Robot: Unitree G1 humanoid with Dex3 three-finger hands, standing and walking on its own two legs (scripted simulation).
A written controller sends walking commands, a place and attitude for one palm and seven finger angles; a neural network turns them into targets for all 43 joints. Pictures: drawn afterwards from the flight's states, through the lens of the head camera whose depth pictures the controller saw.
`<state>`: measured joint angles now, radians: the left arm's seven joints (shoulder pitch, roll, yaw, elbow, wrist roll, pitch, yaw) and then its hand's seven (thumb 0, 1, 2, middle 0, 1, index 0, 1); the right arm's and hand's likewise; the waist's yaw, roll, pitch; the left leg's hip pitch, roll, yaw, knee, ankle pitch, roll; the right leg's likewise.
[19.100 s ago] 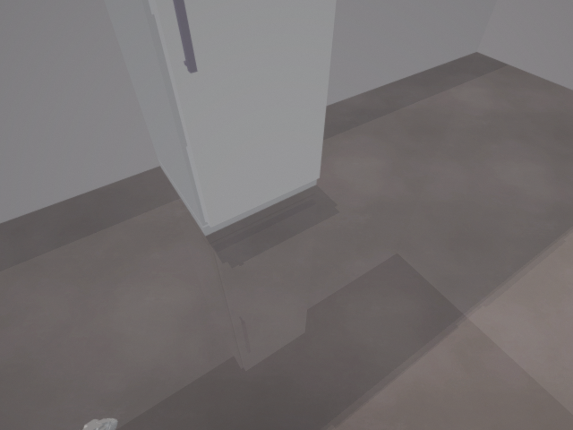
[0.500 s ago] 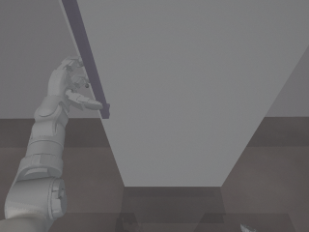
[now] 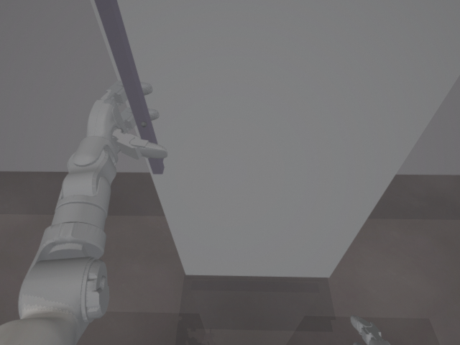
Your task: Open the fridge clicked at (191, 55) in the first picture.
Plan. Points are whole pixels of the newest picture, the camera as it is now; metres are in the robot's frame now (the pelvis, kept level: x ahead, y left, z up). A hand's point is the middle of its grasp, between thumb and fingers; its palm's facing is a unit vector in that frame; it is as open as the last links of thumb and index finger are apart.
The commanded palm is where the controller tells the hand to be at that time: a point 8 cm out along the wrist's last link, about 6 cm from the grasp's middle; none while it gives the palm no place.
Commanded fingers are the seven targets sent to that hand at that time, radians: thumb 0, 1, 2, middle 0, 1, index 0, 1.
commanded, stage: slide the fingers in behind the handle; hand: left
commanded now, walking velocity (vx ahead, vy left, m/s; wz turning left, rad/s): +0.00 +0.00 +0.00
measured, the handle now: (130, 63) +0.48 +0.17 +0.26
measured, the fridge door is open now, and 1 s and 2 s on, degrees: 0 0 0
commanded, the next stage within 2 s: grip the handle and tug to test in 0.92 s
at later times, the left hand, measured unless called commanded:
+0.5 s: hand (151, 124) +0.43 +0.15 +0.18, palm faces +0.00 -1.00 -0.02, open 13.9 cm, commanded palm +0.41 +0.20 +0.18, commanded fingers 0.00 -0.50 0.30 -0.30 -1.20 -0.30 -1.20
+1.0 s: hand (151, 124) +0.44 +0.15 +0.18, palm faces +0.01 -1.00 -0.02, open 13.8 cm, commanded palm +0.41 +0.20 +0.18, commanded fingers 0.00 -0.50 0.30 -0.30 -1.20 -0.30 -1.20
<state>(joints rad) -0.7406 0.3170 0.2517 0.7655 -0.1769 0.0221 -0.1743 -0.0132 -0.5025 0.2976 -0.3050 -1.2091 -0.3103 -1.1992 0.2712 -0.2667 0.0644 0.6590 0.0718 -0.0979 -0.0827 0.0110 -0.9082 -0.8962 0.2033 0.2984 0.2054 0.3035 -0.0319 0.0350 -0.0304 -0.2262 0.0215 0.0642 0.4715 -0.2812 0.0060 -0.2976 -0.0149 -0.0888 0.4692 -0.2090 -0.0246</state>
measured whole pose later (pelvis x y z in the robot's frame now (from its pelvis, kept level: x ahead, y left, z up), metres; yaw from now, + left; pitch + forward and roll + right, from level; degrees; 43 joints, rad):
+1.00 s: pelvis -0.01 +0.00 +0.00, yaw +1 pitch +2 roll +0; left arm -0.80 0.28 0.19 0.82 -0.16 -0.02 -0.12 -0.01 -0.50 0.30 -0.34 -1.25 -0.34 -1.23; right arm 0.30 -0.26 0.06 0.69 0.06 -0.12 -0.07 0.01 -0.91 -0.90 0.20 0.30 0.21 0.30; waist -0.02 0.04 -0.02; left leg -0.25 0.01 0.05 0.49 -0.28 0.01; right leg -0.32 -0.03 -0.10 0.48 -0.21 -0.02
